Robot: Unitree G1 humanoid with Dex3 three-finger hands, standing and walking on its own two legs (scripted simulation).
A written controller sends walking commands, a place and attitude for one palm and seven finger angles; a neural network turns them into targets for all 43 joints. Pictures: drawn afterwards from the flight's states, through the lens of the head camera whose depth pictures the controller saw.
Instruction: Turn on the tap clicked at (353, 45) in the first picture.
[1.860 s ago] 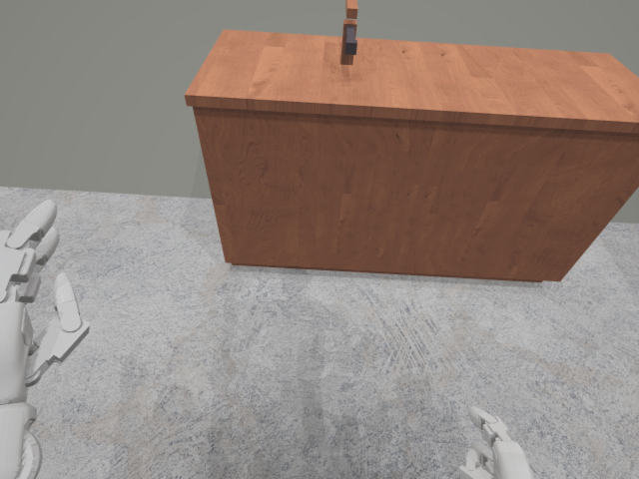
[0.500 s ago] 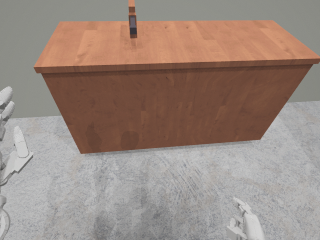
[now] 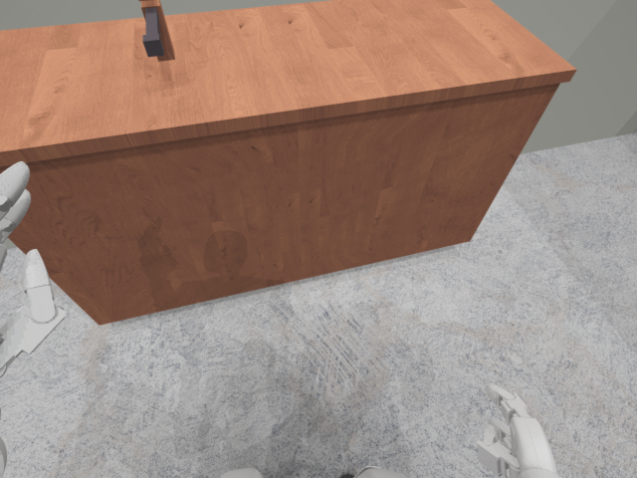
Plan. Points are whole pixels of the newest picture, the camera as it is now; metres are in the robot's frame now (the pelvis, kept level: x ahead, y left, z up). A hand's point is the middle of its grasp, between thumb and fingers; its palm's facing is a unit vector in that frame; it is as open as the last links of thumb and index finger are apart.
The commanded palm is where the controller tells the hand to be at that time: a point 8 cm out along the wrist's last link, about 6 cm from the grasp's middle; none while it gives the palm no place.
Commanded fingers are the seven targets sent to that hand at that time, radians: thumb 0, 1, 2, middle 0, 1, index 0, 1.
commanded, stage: take the last steps up to it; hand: left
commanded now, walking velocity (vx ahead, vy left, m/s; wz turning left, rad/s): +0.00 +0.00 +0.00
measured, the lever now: (153, 45) +0.78 +0.32 +0.12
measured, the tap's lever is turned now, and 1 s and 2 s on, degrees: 0 0 0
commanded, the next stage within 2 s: come to a stop and stand still in 1.98 s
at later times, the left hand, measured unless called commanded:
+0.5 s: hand (106, 283) +0.25 +0.19 +0.19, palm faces +0.33 -0.84 -0.42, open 7.4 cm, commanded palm +0.20 +0.25 +0.19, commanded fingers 0.00 0.90 0.90 -0.20 -0.30 -0.20 -0.30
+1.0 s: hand (158, 209) +0.33 +0.17 +0.19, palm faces +0.35 -0.81 -0.48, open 7.4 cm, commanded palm +0.28 +0.22 +0.19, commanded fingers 0.00 0.90 0.90 -0.20 -0.30 -0.20 -0.30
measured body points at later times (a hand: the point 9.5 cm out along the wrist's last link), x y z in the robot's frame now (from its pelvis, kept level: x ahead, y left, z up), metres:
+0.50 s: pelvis +0.02 -0.02 +0.01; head +0.03 -0.03 +0.46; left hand +0.23 +0.23 +0.21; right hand +0.15 -0.26 -0.10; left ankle +0.03 +0.11 -0.68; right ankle +0.03 -0.11 -0.73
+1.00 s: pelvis +0.10 -0.05 +0.00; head +0.11 -0.07 +0.44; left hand +0.30 +0.21 +0.21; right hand +0.24 -0.26 -0.12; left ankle +0.09 +0.10 -0.69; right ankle +0.13 -0.13 -0.73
